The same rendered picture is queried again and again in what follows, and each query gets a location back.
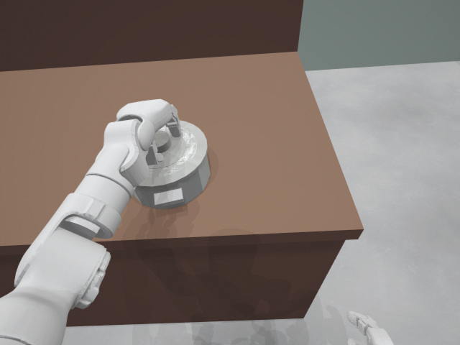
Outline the pot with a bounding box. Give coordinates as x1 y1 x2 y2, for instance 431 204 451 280
133 155 211 209

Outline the right robot hand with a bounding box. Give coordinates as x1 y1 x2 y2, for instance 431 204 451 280
346 311 394 345

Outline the lid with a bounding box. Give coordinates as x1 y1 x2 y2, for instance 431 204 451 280
137 120 208 189

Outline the table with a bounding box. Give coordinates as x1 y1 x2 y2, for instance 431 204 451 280
0 0 364 327

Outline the left robot hand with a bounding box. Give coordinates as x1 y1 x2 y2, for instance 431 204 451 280
116 99 181 165

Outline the robot left upper arm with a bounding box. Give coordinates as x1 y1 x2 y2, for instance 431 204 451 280
0 227 111 345

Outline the knob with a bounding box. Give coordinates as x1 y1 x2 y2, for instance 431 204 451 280
154 131 171 153

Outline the robot left forearm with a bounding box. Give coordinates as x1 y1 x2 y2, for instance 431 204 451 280
14 112 155 287

